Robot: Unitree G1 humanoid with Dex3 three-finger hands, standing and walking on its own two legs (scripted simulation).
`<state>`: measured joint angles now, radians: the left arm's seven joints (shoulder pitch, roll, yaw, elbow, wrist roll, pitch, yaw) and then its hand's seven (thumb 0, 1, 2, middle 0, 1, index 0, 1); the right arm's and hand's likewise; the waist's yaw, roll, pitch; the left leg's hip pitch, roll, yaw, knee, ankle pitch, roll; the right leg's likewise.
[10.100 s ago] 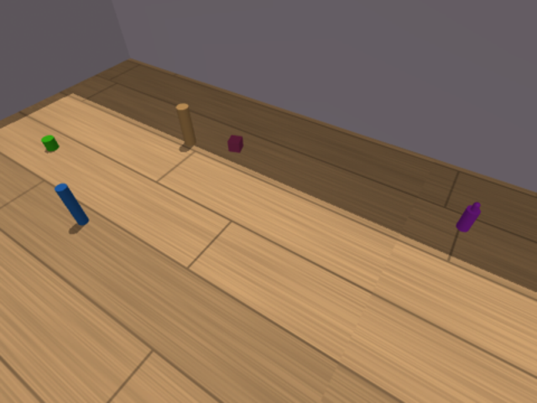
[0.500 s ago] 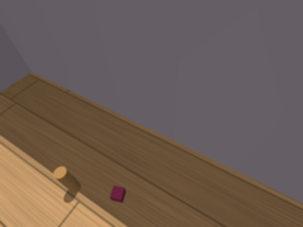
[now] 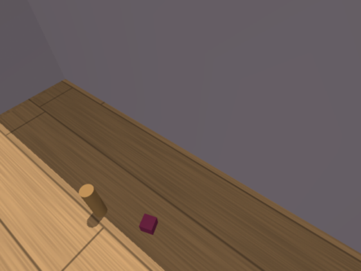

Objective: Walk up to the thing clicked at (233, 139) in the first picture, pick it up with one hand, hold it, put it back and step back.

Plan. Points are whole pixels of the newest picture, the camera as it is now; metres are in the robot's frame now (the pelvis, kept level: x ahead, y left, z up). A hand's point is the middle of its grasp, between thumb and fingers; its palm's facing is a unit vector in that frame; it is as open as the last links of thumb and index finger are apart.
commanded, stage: walk up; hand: left
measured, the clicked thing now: (148, 224) +0.49 +0.22 -0.73
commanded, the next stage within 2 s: stand in 1.16 s
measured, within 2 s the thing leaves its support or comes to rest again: neither
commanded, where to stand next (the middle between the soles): +0.08 +0.01 m, yaw -4 degrees
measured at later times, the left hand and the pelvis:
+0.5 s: hand out of the picture +0.14 +0.27 -0.15, palm faces -0.03 -0.91 -0.41, open 7.4 cm; pelvis +0.01 +0.01 -0.01, yaw -1 degrees
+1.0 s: hand out of the picture +0.12 +0.25 -0.14, palm faces -0.08 -0.95 -0.32, open 7.4 cm; pelvis +0.01 +0.02 +0.01, yaw -5 degrees
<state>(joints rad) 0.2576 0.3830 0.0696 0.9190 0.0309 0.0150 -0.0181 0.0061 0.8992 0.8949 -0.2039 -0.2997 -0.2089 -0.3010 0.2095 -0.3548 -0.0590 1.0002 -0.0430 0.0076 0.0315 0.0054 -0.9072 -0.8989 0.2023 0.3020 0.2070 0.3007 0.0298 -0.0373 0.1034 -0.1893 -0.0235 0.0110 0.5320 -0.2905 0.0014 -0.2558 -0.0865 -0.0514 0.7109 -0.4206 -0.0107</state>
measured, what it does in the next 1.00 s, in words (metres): steps on the spot: right foot, then left foot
